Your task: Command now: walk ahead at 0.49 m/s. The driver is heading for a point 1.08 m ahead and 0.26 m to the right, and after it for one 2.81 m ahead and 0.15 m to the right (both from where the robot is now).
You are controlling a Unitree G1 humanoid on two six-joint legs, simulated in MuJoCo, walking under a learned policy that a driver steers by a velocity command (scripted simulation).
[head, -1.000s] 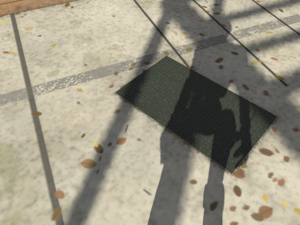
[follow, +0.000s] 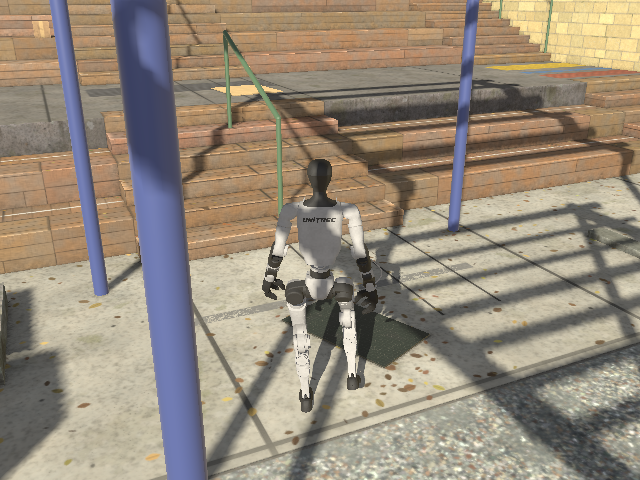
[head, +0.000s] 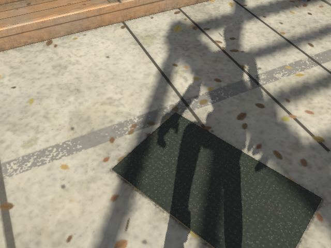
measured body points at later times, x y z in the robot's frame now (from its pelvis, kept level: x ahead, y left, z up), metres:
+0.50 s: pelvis +0.28 -0.08 +0.00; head +0.30 -0.10 +0.45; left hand +0.34 +0.18 -0.13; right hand +0.36 -0.35 -0.14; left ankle +0.26 +0.08 -0.65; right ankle +0.31 -0.16 -0.74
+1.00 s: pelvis +0.56 -0.02 -0.01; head +0.59 +0.00 +0.44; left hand +0.56 +0.24 -0.16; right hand +0.69 -0.27 -0.12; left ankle +0.63 +0.07 -0.74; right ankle +0.42 -0.16 -0.64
